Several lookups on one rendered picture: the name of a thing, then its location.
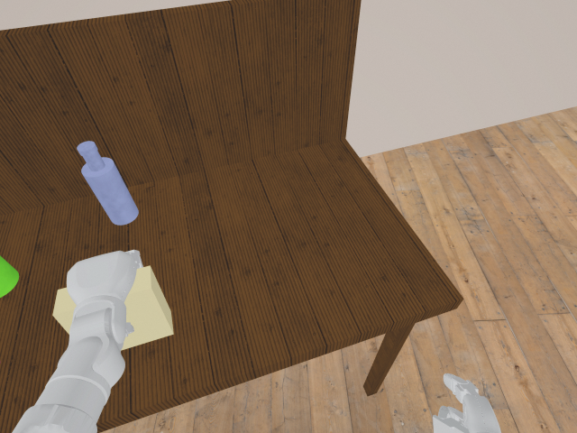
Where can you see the left robot forearm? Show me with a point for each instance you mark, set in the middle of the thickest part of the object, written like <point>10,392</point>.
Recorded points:
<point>77,392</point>

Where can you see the table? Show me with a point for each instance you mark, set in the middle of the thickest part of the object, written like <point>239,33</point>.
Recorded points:
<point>271,241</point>

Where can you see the sponge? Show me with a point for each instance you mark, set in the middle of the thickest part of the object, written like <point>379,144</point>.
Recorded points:
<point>146,309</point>

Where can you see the robot right hand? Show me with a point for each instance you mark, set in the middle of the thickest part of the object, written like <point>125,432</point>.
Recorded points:
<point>477,416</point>

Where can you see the robot left hand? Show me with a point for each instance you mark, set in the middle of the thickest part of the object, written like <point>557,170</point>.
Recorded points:
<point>109,274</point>

